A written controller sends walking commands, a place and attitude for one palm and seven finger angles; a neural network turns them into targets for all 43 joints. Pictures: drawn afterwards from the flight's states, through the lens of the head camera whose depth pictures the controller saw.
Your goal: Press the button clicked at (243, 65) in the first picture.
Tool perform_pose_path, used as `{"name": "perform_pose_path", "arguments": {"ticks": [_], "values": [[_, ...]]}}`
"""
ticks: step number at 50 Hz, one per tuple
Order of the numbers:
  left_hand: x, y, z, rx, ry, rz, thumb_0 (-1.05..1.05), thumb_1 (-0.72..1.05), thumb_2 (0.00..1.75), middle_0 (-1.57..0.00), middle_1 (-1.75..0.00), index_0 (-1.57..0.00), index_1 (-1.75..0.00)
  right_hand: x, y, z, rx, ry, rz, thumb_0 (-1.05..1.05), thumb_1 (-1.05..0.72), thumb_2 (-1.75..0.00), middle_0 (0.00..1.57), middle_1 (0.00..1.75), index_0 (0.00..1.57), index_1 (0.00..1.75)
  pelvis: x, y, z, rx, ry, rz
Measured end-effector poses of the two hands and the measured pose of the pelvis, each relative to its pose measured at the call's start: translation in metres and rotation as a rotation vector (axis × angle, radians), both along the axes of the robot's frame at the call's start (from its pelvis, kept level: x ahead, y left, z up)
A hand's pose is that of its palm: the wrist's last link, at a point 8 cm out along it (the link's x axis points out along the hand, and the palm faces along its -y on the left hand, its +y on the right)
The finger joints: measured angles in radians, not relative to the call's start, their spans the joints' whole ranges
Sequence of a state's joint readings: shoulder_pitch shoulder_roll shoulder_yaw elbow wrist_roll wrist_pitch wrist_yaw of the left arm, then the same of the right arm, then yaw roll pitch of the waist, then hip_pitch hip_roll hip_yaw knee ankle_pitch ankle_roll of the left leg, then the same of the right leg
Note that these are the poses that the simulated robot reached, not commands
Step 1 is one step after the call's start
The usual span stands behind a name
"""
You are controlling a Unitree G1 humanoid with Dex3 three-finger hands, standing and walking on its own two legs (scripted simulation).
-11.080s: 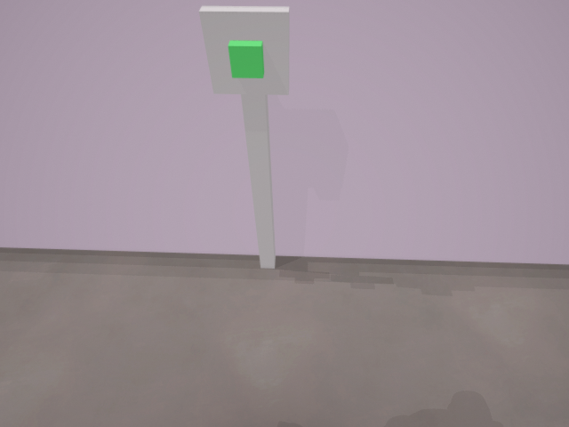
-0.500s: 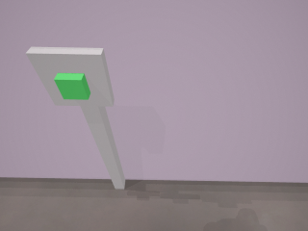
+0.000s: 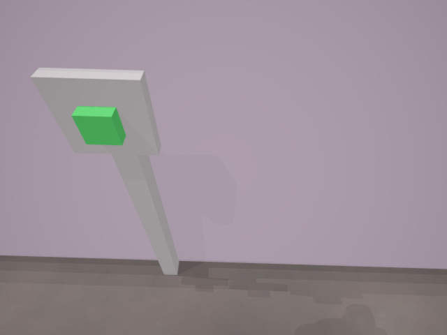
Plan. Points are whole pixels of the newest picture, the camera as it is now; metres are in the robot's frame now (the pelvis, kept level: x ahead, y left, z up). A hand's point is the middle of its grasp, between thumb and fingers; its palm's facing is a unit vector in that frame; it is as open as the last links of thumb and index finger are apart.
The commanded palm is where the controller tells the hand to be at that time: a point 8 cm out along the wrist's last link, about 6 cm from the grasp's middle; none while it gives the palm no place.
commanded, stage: look again from close up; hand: left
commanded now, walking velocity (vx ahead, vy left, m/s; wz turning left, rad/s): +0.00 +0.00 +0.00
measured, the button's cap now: (101, 125) +0.43 +0.26 +0.14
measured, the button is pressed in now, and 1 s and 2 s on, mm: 0 0 0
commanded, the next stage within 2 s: raise the hand and make a fist in 0.26 s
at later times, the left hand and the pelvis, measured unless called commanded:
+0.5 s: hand out of the picture +0.08 +0.20 -0.10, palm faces +0.22 -0.94 -0.27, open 7.0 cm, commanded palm +0.09 +0.21 -0.05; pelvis -0.01 +0.01 -0.01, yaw +1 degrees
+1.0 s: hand (112, 329) +0.13 +0.18 +0.02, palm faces +0.09 -0.99 -0.04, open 3.9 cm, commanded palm +0.11 +0.23 +0.01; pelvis -0.06 +0.01 -0.06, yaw +2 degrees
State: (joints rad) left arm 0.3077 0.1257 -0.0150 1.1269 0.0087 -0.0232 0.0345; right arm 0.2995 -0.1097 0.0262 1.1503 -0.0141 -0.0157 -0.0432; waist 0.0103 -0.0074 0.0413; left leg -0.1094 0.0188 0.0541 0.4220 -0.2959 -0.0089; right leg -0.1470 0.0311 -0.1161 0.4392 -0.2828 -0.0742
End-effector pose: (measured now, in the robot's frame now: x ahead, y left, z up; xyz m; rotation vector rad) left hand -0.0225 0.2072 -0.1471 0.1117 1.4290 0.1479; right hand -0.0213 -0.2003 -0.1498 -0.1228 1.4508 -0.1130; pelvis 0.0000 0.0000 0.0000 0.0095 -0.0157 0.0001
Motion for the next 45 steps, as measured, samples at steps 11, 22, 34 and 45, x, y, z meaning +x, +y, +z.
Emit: {"name": "perform_pose_path", "arguments": {"ticks": [11,22,34,45], "values": [[-0.002,-0.004,0.000,-0.002,0.000,0.007,0.01,0.92,0.90,-0.19,-0.30,-0.20,-0.30,-0.003,-0.001,0.000,0.005,0.006,-0.001,0.01,-0.91,-0.90,0.20,0.30,0.20,0.30,-0.001,-0.004,0.000,0.000,-0.001,0.002],[0.022,0.017,0.028,0.095,-0.188,0.066,0.06,0.97,0.89,-0.21,-0.30,-0.22,-0.31,0.008,-0.016,0.005,-0.049,-0.141,-0.006,0.03,-0.93,-0.90,0.20,0.30,0.20,0.30,-0.004,0.000,-0.003,-0.008,0.013,-0.013],[0.178,-0.019,0.167,-0.147,-1.479,-0.094,0.02,0.94,0.90,-0.40,-0.53,-0.41,-0.54,0.158,-0.056,0.062,-0.170,-0.910,0.106,0.02,-0.91,-0.90,0.20,0.30,0.20,0.30,-0.040,0.011,-0.039,0.017,0.147,-0.008],[0.108,0.016,0.135,0.017,-1.369,-0.027,0.02,0.90,0.90,-0.71,-0.85,-0.72,-0.86,0.203,0.003,0.073,-0.064,-1.027,0.253,0.01,-0.91,-0.90,0.20,0.30,0.20,0.30,-0.058,0.009,-0.063,-0.015,0.156,0.023]]}}
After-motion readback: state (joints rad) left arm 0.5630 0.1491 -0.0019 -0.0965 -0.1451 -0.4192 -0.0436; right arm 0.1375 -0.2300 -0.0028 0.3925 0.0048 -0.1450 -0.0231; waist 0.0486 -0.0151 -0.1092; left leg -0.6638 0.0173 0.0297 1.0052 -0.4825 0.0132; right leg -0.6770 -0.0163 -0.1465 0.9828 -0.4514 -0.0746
